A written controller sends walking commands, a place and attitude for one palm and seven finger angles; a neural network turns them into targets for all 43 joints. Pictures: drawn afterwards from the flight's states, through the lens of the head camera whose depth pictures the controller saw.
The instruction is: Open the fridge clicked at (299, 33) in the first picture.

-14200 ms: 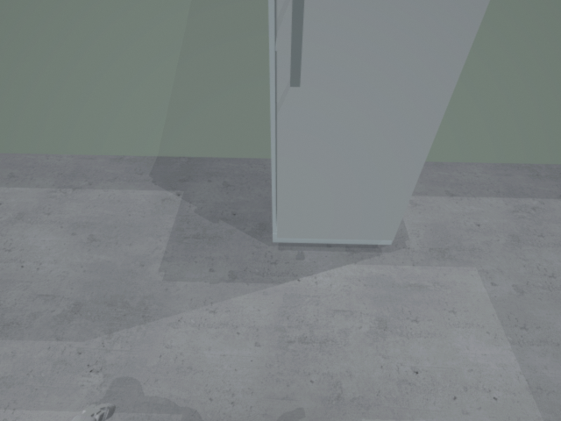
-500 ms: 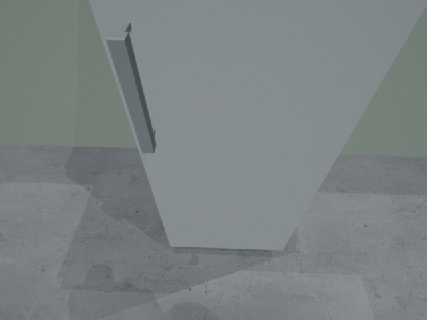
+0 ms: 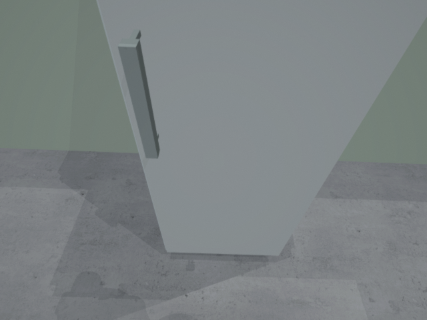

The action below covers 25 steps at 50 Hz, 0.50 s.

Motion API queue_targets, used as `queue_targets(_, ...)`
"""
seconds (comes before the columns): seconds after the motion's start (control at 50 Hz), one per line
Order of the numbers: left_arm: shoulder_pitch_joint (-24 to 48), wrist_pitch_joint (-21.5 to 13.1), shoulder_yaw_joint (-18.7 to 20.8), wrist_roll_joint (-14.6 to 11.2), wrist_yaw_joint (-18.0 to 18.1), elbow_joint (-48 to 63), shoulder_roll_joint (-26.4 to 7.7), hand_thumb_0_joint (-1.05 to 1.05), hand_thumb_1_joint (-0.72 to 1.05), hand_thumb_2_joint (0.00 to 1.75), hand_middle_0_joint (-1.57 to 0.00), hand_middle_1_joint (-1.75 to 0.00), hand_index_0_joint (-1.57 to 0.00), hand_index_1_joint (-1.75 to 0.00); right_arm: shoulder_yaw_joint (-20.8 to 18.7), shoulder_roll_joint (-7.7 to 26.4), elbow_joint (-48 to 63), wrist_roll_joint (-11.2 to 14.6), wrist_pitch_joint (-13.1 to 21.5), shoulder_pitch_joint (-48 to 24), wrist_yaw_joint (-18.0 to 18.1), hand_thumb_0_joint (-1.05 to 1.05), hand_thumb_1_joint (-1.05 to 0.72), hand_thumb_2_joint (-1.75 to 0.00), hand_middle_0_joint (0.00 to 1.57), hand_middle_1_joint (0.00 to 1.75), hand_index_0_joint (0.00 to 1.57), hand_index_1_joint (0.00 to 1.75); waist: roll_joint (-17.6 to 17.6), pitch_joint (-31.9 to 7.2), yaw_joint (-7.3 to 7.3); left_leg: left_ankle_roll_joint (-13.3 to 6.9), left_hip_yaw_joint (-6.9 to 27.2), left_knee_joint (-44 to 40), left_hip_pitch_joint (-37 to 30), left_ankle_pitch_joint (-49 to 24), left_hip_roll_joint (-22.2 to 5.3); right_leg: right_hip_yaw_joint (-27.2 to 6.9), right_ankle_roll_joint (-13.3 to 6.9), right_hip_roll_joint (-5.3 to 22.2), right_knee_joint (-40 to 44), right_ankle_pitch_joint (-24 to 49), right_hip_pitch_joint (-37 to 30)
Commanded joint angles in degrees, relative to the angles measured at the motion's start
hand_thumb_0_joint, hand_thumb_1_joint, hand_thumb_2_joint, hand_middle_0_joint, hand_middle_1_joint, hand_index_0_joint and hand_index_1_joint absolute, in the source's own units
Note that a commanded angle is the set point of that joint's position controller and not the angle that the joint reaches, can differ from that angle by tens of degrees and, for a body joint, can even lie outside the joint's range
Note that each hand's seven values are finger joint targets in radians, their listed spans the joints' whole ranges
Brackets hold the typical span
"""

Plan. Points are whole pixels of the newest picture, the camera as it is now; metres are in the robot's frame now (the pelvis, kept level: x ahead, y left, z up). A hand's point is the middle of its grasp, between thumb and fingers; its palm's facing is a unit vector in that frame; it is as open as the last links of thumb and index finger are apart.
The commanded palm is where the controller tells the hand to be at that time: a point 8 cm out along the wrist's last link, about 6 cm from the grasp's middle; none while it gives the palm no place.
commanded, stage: come to a stop and stand still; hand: left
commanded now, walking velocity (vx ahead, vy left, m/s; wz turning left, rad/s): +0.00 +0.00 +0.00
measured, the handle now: (145, 101) +0.46 +0.16 +0.17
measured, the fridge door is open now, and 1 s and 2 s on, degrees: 0 0 0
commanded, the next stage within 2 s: look again from close up in 0.88 s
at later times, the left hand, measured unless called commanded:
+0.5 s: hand out of the picture -0.05 +0.16 -0.18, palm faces +0.03 -0.98 -0.18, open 7.4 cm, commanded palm none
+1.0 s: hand out of the picture -0.06 +0.15 -0.18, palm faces +0.03 -0.99 -0.16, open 7.4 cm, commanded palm none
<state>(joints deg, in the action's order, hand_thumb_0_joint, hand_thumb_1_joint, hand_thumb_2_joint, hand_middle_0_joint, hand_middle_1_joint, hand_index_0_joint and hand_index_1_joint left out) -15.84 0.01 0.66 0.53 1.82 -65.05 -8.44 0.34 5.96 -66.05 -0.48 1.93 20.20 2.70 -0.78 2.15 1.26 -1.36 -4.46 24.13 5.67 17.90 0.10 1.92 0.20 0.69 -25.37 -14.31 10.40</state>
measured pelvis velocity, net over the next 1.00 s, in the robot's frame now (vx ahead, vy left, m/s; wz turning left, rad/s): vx -0.05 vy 0.00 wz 0.01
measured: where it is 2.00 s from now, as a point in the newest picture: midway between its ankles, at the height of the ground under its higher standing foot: outside the picture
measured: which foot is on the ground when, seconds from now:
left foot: down 0.00-1.00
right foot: down 0.00-1.00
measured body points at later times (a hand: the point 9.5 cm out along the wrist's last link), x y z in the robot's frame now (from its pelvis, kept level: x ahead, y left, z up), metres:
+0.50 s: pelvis -0.05 +0.00 +0.00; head -0.06 -0.01 +0.45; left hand -0.05 +0.21 -0.16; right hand -0.03 -0.22 -0.16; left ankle -0.05 +0.09 -0.74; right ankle -0.01 -0.12 -0.74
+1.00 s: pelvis -0.05 +0.00 +0.00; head -0.05 +0.00 +0.45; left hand -0.06 +0.21 -0.16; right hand -0.08 -0.22 -0.16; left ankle -0.05 +0.09 -0.74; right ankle -0.01 -0.12 -0.74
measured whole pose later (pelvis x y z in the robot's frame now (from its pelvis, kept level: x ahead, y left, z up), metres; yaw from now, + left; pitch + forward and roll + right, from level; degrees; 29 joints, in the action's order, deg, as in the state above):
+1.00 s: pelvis -0.05 +0.00 +0.00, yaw +0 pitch -2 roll +0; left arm -18.2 -0.8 -0.6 0.7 1.9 -62.9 -7.7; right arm 0.6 7.1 -64.2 -0.5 1.0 19.8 1.4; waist -1.0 1.6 0.1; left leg -1.6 -4.4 25.8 9.8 14.1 0.5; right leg 2.0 -0.3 1.2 -26.2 -10.2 14.0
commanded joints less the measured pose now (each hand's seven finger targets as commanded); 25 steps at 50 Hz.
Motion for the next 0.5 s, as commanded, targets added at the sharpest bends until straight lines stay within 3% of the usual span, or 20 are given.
queue_targets(0.0,-3.7,-1.0,0.5,0.1,0.6,1.5,-5.1,0.0,0.9,0.9,-0.2,-0.3,-0.2,-0.3,-1.8,7.5,0.4,0.0,0.2,3.9,0.6,0.0,-0.9,-0.9,0.2,0.3,0.2,0.3,0.9,0.7,-0.58,0.8,4.6,-3.5,1.0,-22.5,-7.7,-4.2,-1.3,5.7,2.6,20.6,-2.3)
queue_targets(0.04,-3.6,-0.9,0.4,0.2,0.6,1.3,-5.1,0.0,0.9,0.9,-0.2,-0.3,-0.2,-0.3,-1.8,7.4,0.3,0.1,0.1,2.8,0.5,0.0,-0.9,-0.9,0.2,0.3,0.2,0.3,1.1,2.6,-0.73,0.6,4.9,-4.7,2.0,-17.6,-7.7,-4.6,-1.0,5.5,4.3,16.2,-1.2)
queue_targets(0.06,-7.8,-2.1,-0.2,0.4,2.9,-0.9,-4.8,0.0,0.9,0.9,-0.2,-0.3,-0.2,-0.3,-1.2,8.2,4.6,0.6,0.6,-2.6,-0.5,0.0,-0.9,-0.9,0.2,0.3,0.2,0.3,2.9,2.6,-2.75,1.1,3.0,5.3,6.1,-24.3,-7.9,-6.1,-1.4,7.6,1.1,29.9,0.0)
queue_targets(0.08,-8.5,-3.4,0.1,0.6,2.5,-0.3,-6.6,0.0,0.9,0.9,-0.2,-0.3,-0.2,-0.3,-0.6,6.4,6.7,0.3,0.6,-2.2,-0.6,0.0,-0.9,-0.9,0.2,0.3,0.2,0.3,4.0,0.1,-1.27,1.3,2.7,7.1,6.6,-27.5,-4.9,-5.9,-2.0,8.8,-1.7,47.7,-3.1)
queue_targets(0.1,-7.5,-3.2,-0.1,0.2,2.1,0.8,-5.9,0.0,0.9,0.9,-0.2,-0.3,-0.2,-0.3,-0.9,5.1,5.3,-0.1,0.8,2.2,-0.2,0.0,-0.9,-0.9,0.2,0.3,0.2,0.3,4.4,-4.6,0.35,0.9,3.3,3.5,4.6,-19.6,-4.4,-6.2,-2.9,9.1,-5.5,45.0,-5.1)
queue_targets(0.12,-6.9,-3.0,-0.5,0.0,1.9,1.0,-4.8,0.0,0.9,0.9,-0.2,-0.3,-0.2,-0.3,-1.2,5.5,4.6,-0.2,0.9,3.7,0.0,0.0,-0.9,-0.9,0.2,0.3,0.2,0.3,2.8,-8.0,0.14,0.3,4.5,3.5,3.6,-21.2,-5.6,-5.4,-3.0,8.0,-6.0,38.3,-5.6)
queue_targets(0.14,-5.9,-2.7,-0.7,0.0,1.7,1.1,-4.3,0.0,0.9,0.9,-0.2,-0.3,-0.2,-0.3,-1.2,6.5,4.6,-0.1,0.6,3.6,0.1,0.0,-0.9,-0.9,0.2,0.3,0.2,0.3,0.4,-8.5,0.16,0.0,5.3,3.0,3.3,-20.8,-6.6,-4.3,-3.0,7.0,-5.2,29.2,-5.0)
queue_targets(0.16,-5.6,-2.4,-0.8,0.1,1.5,1.5,-3.6,0.0,0.9,0.9,-0.2,-0.3,-0.2,-0.3,-1.3,7.0,5.1,-0.1,0.3,2.6,0.1,0.0,-0.9,-0.9,0.2,0.3,0.2,0.3,-1.6,-6.3,-0.11,-0.3,5.7,2.0,3.6,-19.2,-6.8,-4.4,-2.8,6.1,-4.3,23.1,-3.0)
queue_targets(0.18,-5.0,-2.2,-0.9,0.3,1.3,1.7,-3.4,0.0,0.9,0.9,-0.2,-0.3,-0.2,-0.3,-1.4,6.7,5.5,-0.2,0.2,2.0,0.0,0.0,-0.9,-0.9,0.2,0.3,0.2,0.3,-0.3,-4.4,-0.29,-0.4,5.6,1.5,4.2,-18.9,-7.0,-4.2,-2.7,5.7,-3.8,19.5,-1.4)
queue_targets(0.22,-4.8,-1.7,-1.1,0.4,1.0,2.1,-3.3,0.0,0.9,0.9,-0.2,-0.3,-0.2,-0.3,-1.1,7.2,6.2,-0.2,-0.2,0.0,-0.4,0.0,-0.9,-0.9,0.2,0.3,0.2,0.3,-0.9,2.1,-0.88,-0.6,6.5,-1.2,8.0,-10.5,-6.4,-5.0,-2.6,5.1,-1.4,9.4,2.2)
queue_targets(0.26,-4.9,-1.5,-1.1,0.5,0.8,2.5,-3.5,0.0,0.9,0.9,-0.2,-0.3,-0.2,-0.3,-1.1,7.4,6.9,-0.3,-0.4,-0.7,-0.8,0.0,-0.9,-0.9,0.2,0.3,0.2,0.3,0.3,5.8,-0.99,-0.8,7.1,-3.7,10.4,-2.6,-5.9,-5.9,-2.6,4.7,0.6,1.9,4.6)
queue_targets(0.28,-5.0,-1.5,-1.1,0.6,0.8,2.5,-3.9,0.0,0.9,0.9,-0.2,-0.3,-0.2,-0.3,-1.1,7.1,7.1,-0.2,-0.4,-0.9,-0.9,0.0,-0.9,-0.9,0.2,0.3,0.2,0.3,1.7,6.6,-1.1,-0.8,6.9,-4.1,10.9,-1.8,-5.7,-6.1,-2.7,4.6,1.1,1.5,5.0)
queue_targets(0.34,-5.4,-1.4,-1.1,0.5,0.6,3.2,-4.5,0.0,0.9,0.9,-0.2,-0.3,-0.2,-0.3,-1.1,7.8,7.7,-0.3,-0.5,-0.6,-1.2,0.0,-0.9,-0.9,0.2,0.3,0.2,0.3,0.0,6.7,-0.96,-0.9,7.3,-5.2,11.3,2.7,-5.1,-7.0,-2.6,4.4,2.7,-2.8,5.6)
queue_targets(0.48,-5.4,-1.6,-0.7,0.5,0.4,4.7,-5.0,0.0,0.9,0.9,-0.2,-0.3,-0.2,-0.3,-1.1,7.7,7.3,-0.3,-0.3,0.5,-1.3,0.0,-0.9,-0.9,0.2,0.3,0.2,0.3,-0.3,4.2,-1.04,-1.0,6.9,-5.3,10.4,1.8,-4.9,-7.0,-2.6,4.8,4.4,-3.2,4.4)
